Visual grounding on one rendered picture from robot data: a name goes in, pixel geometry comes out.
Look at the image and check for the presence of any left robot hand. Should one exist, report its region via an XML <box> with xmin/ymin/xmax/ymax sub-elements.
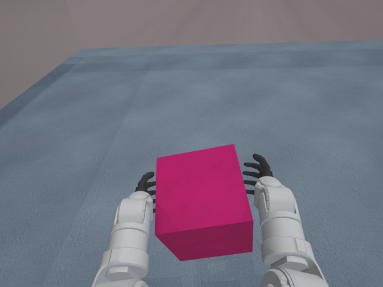
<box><xmin>135</xmin><ymin>172</ymin><xmax>156</xmax><ymax>213</ymax></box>

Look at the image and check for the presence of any robot right upper arm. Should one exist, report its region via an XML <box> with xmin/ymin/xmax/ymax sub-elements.
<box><xmin>260</xmin><ymin>267</ymin><xmax>328</xmax><ymax>287</ymax></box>

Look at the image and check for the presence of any right robot hand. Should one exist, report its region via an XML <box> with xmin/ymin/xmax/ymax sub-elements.
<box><xmin>242</xmin><ymin>154</ymin><xmax>273</xmax><ymax>195</ymax></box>

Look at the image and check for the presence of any carton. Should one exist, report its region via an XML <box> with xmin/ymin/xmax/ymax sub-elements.
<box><xmin>155</xmin><ymin>144</ymin><xmax>253</xmax><ymax>261</ymax></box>

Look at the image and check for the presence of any robot left forearm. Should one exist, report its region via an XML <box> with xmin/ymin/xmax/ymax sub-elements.
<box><xmin>92</xmin><ymin>191</ymin><xmax>153</xmax><ymax>287</ymax></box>

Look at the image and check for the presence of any robot right forearm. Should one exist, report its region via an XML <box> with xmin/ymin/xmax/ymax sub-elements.
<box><xmin>254</xmin><ymin>176</ymin><xmax>328</xmax><ymax>285</ymax></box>

